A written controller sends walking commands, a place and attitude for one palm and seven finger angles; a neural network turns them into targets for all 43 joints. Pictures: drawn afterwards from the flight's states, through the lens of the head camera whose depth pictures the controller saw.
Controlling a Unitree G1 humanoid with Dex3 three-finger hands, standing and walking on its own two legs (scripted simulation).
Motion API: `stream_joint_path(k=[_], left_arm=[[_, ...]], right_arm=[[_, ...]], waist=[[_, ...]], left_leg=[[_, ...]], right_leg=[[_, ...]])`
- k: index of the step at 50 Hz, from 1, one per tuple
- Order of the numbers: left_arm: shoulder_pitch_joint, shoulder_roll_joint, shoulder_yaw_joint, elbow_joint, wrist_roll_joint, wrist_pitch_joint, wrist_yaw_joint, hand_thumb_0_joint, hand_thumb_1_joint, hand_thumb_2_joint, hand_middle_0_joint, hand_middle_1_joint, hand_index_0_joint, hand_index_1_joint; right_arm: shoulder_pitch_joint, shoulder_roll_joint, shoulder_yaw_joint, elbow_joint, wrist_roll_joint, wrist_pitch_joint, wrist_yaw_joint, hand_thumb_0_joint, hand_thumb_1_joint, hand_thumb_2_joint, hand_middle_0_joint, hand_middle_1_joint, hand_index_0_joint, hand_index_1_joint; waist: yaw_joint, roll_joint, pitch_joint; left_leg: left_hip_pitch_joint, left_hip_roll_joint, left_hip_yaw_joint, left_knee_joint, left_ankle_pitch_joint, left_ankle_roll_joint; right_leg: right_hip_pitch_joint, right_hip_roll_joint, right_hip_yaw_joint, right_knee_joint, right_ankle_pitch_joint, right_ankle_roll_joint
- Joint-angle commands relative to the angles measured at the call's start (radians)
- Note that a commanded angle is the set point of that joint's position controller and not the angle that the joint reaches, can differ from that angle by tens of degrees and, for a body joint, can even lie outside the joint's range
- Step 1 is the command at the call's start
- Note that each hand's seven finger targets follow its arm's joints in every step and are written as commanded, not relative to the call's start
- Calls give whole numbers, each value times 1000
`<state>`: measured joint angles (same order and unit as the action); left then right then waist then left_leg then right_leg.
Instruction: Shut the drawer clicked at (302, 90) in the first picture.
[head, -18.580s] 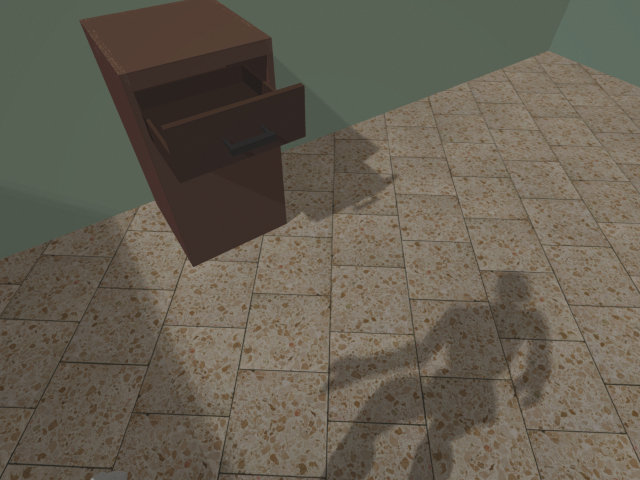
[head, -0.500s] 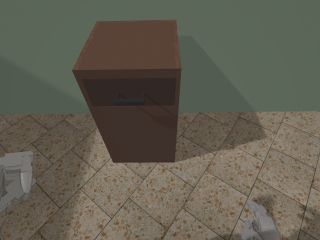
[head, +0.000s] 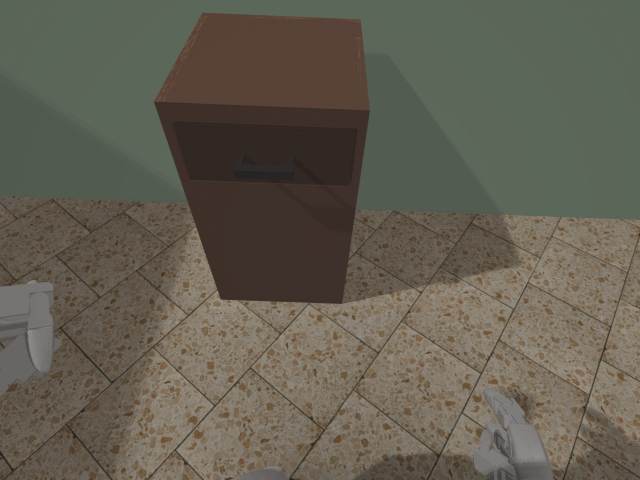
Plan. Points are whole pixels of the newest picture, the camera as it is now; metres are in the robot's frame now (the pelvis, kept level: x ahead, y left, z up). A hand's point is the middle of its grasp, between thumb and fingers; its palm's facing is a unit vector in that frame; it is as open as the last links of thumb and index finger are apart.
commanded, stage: step back with the hand held close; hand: left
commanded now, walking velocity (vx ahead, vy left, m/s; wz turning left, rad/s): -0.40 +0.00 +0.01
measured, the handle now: (265, 165) +0.74 +0.17 -0.10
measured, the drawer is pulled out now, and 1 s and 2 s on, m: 0.00 0.00 0.00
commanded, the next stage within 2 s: stop stepping back and stand still in 0.48 s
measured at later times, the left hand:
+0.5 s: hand (35, 412) +0.14 +0.22 +0.18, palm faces +0.25 -0.85 -0.47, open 3.3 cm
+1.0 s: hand out of the picture +0.09 +0.23 +0.18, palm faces +0.30 -0.86 -0.41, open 3.3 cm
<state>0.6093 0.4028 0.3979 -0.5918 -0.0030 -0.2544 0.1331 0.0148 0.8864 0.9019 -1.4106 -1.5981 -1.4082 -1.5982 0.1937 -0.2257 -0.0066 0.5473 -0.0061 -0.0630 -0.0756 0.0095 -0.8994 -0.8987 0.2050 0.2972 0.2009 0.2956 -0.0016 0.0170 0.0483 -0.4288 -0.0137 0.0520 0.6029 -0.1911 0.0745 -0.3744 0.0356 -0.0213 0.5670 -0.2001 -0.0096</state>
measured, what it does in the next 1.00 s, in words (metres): walks backwards: right foot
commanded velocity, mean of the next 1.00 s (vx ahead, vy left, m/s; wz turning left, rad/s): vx -0.17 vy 0.00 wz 0.01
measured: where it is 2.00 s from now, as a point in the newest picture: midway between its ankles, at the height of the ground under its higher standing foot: outside the picture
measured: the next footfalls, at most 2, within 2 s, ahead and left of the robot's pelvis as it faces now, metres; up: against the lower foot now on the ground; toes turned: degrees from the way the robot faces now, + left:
right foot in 0.52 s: -0.21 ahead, -0.12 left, +0.00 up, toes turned -3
left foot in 1.16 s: -0.06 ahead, +0.13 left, +0.00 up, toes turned -1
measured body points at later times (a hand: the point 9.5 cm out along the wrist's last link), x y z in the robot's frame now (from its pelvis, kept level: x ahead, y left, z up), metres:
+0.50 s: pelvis -0.07 +0.00 +0.01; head -0.01 +0.03 +0.45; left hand +0.12 +0.26 +0.20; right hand +0.12 -0.22 -0.07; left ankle +0.08 +0.07 -0.72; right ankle -0.24 -0.12 -0.71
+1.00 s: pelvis -0.13 +0.00 -0.01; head -0.14 +0.03 +0.44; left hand +0.07 +0.27 +0.20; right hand +0.00 -0.24 -0.08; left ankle +0.06 +0.07 -0.72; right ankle -0.21 -0.09 -0.72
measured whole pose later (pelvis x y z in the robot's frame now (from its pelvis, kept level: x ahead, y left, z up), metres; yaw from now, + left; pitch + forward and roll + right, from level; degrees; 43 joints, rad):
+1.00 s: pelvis -0.13 +0.00 -0.01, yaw -3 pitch -3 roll -1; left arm 0.53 0.44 0.41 -0.59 -0.05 -0.21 0.13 0.02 0.89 0.90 -1.41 -1.60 -1.41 -1.60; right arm 0.23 -0.17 0.01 0.62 -0.02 -0.12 -0.07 0.01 -0.90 -0.90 0.20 0.30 0.20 0.29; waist -0.07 -0.05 0.03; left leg -0.48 -0.02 0.06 0.49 -0.06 0.03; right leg -0.13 0.07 0.00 0.65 -0.53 -0.05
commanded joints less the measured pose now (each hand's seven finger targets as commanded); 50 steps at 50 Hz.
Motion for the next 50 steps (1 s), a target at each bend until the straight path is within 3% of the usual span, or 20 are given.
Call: stream_joint_path(k=[1, 4, 6, 9, 11, 14, 18, 21, 23, 27, 29, 33, 36, 39, 41, 44, 46, 48, 49, 50], left_arm=[[-28, 165, 114, -221, -23, -75, 24, 0, 900, 900, -1400, -1600, -1400, -1600], [-20, 180, 119, -213, -35, -90, 42, 0, 900, 900, -1400, -1600, -1400, -1600], [-2, 189, 129, -225, -36, -96, 50, 0, 900, 900, -1400, -1600, -1400, -1600], [37, 192, 162, -226, -9, -109, 39, 0, 900, 900, -1400, -1600, -1400, -1600], [-9, 195, 168, -239, 9, -102, 30, 0, 900, 900, -1400, -1600, -1400, -1600], [42, 178, 152, -228, -18, -95, 33, 0, 900, 900, -1400, -1600, -1400, -1600], [32, 154, 83, -265, -49, -103, 23, 0, 900, 900, -1400, -1600, -1400, -1600], [8, 192, 97, -293, -52, -119, 11, 0, 900, 900, -1400, -1600, -1400, -1600], [-8, 219, 113, -297, -59, -133, -7, 0, 900, 900, -1400, -1600, -1400, -1600], [30, 273, 217, -314, -100, -140, -15, 0, 900, 900, -1400, -1600, -1400, -1600], [93, 262, 224, -266, -122, -132, -17, 0, 900, 900, -1400, -1600, -1400, -1600], [99, 205, 173, -206, -108, -43, -4, 0, 900, 900, -1400, -1600, -1400, -1600], [-55, 193, 114, -160, -80, -19, 19, 0, 900, 900, -1400, -1600, -1400, -1600], [-175, 183, 60, -120, -46, -19, 27, 0, 900, 900, -1400, -1600, -1400, -1600], [-262, 197, 48, -181, -37, -32, 19, 0, 900, 900, -1400, -1600, -1400, -1600], [-184, 192, 101, -240, -39, -54, 22, 0, 900, 900, -1400, -1600, -1400, -1600], [-120, 243, 158, -302, -46, -56, 22, 0, 900, 900, -1400, -1600, -1400, -1600], [53, 216, 175, -301, -57, -47, 9, 0, 900, 900, -1400, -1600, -1400, -1600], [112, 208, 173, -299, -55, -41, 2, 0, 900, 900, -1400, -1600, -1400, -1600], [120, 213, 175, -298, -59, -33, -2, 0, 900, 900, -1400, -1600, -1400, -1600]], right_arm=[[-65, -131, -67, -137, -2, -53, 0, 0, -900, -900, 200, 300, 200, 300], [-59, -113, -66, -109, -1, -41, 2, 0, -900, -900, 200, 300, 200, 300], [-68, -121, -66, -109, -1, -38, -4, 0, -900, -900, 200, 300, 200, 300], [-106, -152, -64, -135, 0, -61, -14, 0, -900, -900, 200, 300, 200, 300], [-107, -143, -70, -140, -9, -72, -15, 0, -900, -900, 200, 300, 200, 300], [-79, -124, -69, -107, -20, -96, -2, 0, -900, -900, 200, 300, 200, 300], [-46, -110, -51, -38, -35, -123, 12, 0, -900, -900, 200, 300, 200, 300], [-22, -106, -51, -1, -54, -114, 27, 0, -900, -900, 200, 300, 200, 300], [-30, -105, -53, -12, -45, -96, 38, 0, -900, -900, 200, 300, 200, 300], [-88, -95, -47, -74, -29, -66, 37, 0, -900, -900, 200, 300, 200, 300], [-110, -90, -42, -103, 20, -60, 22, 0, -900, -900, 200, 300, 200, 300], [-106, -81, -26, -105, 5, -32, -5, 0, -900, -900, 200, 300, 200, 300], [-93, -109, -37, -85, 5, -47, -23, 0, -900, -900, 200, 300, 200, 300], [-77, -120, -34, -56, 8, -77, -40, 0, -900, -900, 200, 300, 200, 300], [-92, -125, -29, -54, 9, -103, -45, 0, -900, -900, 200, 300, 200, 300], [-86, -124, -27, -78, -6, -138, -31, 0, -900, -900, 200, 300, 200, 300], [-87, -106, -31, -83, -16, -142, -16, 0, -900, -900, 200, 300, 200, 300], [-79, -100, -37, -108, -19, -125, 7, 0, -900, -900, 200, 300, 200, 300], [-69, -94, -40, -115, -12, -108, 14, 0, -900, -900, 200, 300, 200, 300], [-56, -85, -51, -109, 1, -87, 20, 0, -900, -900, 200, 300, 200, 300]], waist=[[-20, -61, -122], [-29, -100, -145], [-28, -31, -154], [-17, 222, -157], [-12, 230, -131], [-2, 101, -155], [-1, 174, -228], [8, 235, -337], [6, 196, -372], [11, 87, -395], [0, -161, -298], [-30, -20, -83], [-35, -90, 53], [-36, -117, 140], [-44, 23, 134], [-2, 339, -3], [27, 213, -105], [36, 222, -216], [33, 127, -214], [13, -116, -171]], left_leg=[[-75, 52, -155, -59, -271, -13], [87, 13, -121, 36, -149, -43], [88, 39, -165, -52, -134, -32], [-296, 264, -409, -466, -528, 64], [-415, 343, -511, -547, -615, 114], [-143, 296, -404, -460, -370, 98], [221, 229, -297, -459, -115, 3], [469, 205, -219, -343, 381, -72], [607, 179, -150, -242, 575, -64], [535, 134, -84, -157, 345, -60], [504, 62, -43, 28, 115, -65], [347, 45, -66, 54, 33, -74], [298, 37, -90, 157, -9, -80], [286, 57, -89, 123, 7, -63], [350, 66, -127, -3, -7, -51], [119, 206, -483, -564, -578, -85], [38, 220, -422, -580, -553, -100], [-11, 154, -207, -452, -411, -111], [-12, 60, -80, -231, -323, -110], [151, -32, -8, 170, -172, -118]], right_leg=[[91, -159, 277, -185, -92, -58], [-55, -220, 250, -244, -89, -88], [-44, -170, 181, -190, -66, -66], [313, 52, 41, 196, -79, 23], [353, 82, 79, 453, -122, 28], [174, 61, 73, 396, -271, 11], [75, 50, 18, 62, -369, -14], [80, 40, 12, -196, -253, -31], [36, 35, 6, -255, -151, -14], [33, -47, 22, -274, -20, -23], [-113, -169, 52, -310, 137, -8], [-195, -187, 87, -292, -139, -71], [-282, -231, 146, -380, -341, -100], [-256, -216, 83, -331, -237, -89], [-250, -150, 19, -194, -222, -50], [88, 69, -10, 212, -394, -18], [223, 74, -14, 197, -396, -29], [372, 64, -45, 1, -398, -43], [329, -10, 41, -140, -397, -58], [-15, -182, 270, -365, -549, -106]])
